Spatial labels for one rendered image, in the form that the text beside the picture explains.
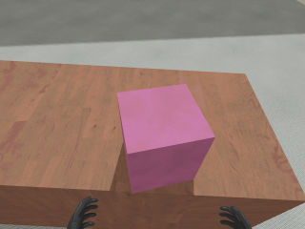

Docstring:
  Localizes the left robot hand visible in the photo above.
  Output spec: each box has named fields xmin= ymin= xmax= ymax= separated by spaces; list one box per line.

xmin=67 ymin=196 xmax=98 ymax=229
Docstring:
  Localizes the right robot hand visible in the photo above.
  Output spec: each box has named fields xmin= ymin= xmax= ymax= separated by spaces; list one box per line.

xmin=219 ymin=206 xmax=253 ymax=229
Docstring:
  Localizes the carton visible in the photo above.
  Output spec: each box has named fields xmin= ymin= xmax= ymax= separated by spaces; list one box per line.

xmin=116 ymin=84 xmax=215 ymax=194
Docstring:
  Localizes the pedestal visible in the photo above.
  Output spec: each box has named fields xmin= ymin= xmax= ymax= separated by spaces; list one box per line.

xmin=0 ymin=60 xmax=305 ymax=229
